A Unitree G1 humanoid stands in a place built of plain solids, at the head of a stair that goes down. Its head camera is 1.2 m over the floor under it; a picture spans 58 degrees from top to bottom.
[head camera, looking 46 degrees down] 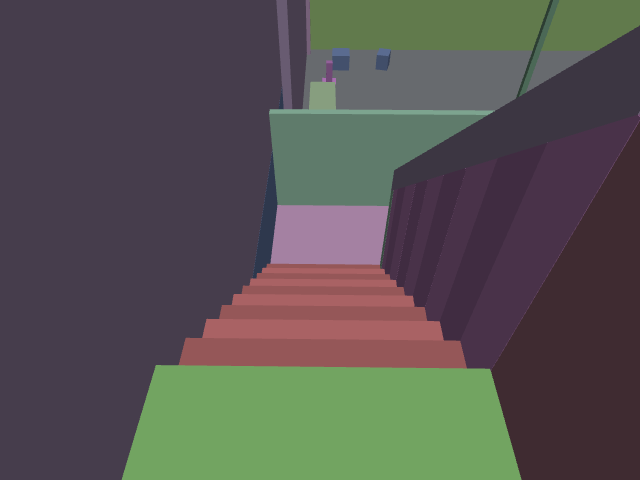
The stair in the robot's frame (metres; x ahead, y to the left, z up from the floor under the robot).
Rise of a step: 0.19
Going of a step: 0.21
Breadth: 1.00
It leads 1 degrees to the right of straight ahead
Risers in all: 10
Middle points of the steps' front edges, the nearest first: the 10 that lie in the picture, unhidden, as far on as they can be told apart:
0.63 -0.01 0.00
0.84 -0.01 -0.19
1.05 -0.01 -0.38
1.26 -0.02 -0.57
1.47 -0.02 -0.76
1.68 -0.02 -0.95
1.88 -0.02 -1.14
2.09 -0.03 -1.33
2.30 -0.03 -1.52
2.51 -0.03 -1.71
